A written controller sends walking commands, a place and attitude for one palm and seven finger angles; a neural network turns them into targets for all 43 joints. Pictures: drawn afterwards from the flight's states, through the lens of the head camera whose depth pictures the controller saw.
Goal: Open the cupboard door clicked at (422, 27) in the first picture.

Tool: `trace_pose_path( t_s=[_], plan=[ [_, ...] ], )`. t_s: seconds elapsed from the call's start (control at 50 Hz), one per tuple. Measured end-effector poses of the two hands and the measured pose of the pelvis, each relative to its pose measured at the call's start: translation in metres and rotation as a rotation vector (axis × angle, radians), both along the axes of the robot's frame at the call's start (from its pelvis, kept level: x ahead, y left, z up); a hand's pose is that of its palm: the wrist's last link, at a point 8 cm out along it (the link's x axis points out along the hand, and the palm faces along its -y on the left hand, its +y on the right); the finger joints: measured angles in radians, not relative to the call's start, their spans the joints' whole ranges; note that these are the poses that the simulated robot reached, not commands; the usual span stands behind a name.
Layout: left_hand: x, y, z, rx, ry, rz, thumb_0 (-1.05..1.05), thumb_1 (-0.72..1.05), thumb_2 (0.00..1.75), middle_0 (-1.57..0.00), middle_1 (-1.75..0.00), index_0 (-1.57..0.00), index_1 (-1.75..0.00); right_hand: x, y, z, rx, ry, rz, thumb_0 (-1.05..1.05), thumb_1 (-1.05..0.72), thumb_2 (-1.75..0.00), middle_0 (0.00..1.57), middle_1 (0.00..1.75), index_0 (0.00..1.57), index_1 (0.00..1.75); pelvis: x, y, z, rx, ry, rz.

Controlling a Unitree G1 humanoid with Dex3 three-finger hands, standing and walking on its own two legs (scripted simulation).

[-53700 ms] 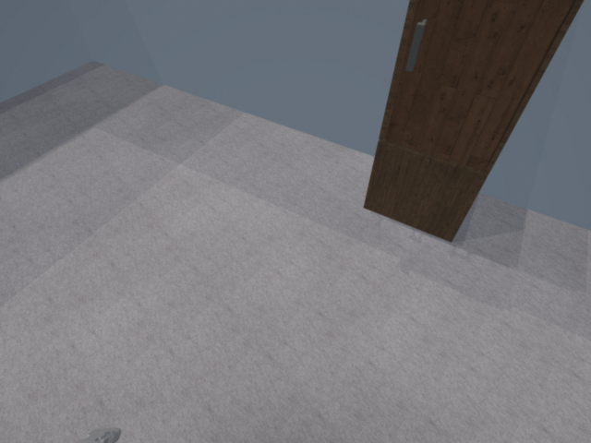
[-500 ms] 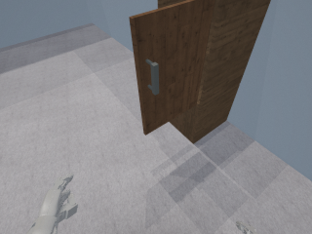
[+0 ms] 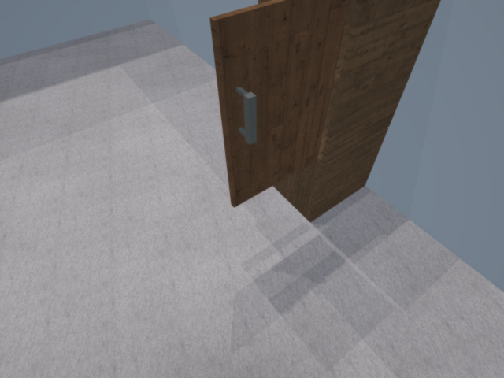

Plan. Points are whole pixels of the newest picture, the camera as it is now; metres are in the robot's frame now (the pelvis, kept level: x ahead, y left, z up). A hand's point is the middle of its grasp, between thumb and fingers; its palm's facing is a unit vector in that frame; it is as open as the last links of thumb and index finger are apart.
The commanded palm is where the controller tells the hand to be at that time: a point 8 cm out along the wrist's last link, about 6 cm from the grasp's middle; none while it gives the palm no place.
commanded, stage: let the arm hang, fingers relaxed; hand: left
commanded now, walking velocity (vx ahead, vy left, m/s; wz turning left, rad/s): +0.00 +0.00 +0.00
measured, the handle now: (245, 115) +0.68 +0.06 +0.02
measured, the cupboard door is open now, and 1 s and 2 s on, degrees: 90 90 90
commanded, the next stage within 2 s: look to check the result in 0.44 s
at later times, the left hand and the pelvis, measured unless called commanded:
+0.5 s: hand out of the picture +0.08 +0.24 -0.16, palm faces -0.01 -0.95 -0.30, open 7.3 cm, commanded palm none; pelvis +0.01 +0.01 +0.00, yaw +0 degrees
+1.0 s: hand out of the picture +0.12 +0.26 -0.15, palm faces -0.03 -0.94 -0.34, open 7.4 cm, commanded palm none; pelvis +0.04 +0.01 +0.01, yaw +0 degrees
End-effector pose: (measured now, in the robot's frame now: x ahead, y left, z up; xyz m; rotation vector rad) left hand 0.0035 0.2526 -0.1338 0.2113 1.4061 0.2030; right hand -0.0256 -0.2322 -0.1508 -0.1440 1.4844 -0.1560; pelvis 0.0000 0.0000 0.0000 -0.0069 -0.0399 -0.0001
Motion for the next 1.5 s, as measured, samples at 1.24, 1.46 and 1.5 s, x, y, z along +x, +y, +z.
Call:
trace_pose_path(
  t_s=[1.24, 1.46, 1.5],
  plan=[
    [0.129, 0.038, 0.022, 0.068, -0.170, -0.110, 0.00, 0.90, 0.90, -0.21, -0.29, -0.21, -0.30, 0.143, -0.047, 0.027, -0.116, -0.209, 0.088, 0.01, -0.90, -0.90, 0.20, 0.30, 0.21, 0.30, 0.049, 0.006, 0.007, 0.011, 0.028, -0.007],
    [0.130, 0.035, 0.021, 0.069, -0.162, -0.106, 0.00, 0.90, 0.90, -0.21, -0.29, -0.21, -0.30, 0.143, -0.050, 0.027, -0.118, -0.198, 0.080, 0.01, -0.90, -0.90, 0.20, 0.30, 0.21, 0.30, 0.054, 0.003, 0.007, 0.012, 0.027, -0.009],
    [0.130, 0.035, 0.021, 0.069, -0.160, -0.105, 0.00, 0.90, 0.90, -0.21, -0.29, -0.21, -0.30, 0.143, -0.051, 0.027, -0.119, -0.198, 0.079, 0.01, -0.90, -0.90, 0.20, 0.30, 0.21, 0.30, 0.054, 0.002, 0.007, 0.012, 0.027, -0.010]
  ],
)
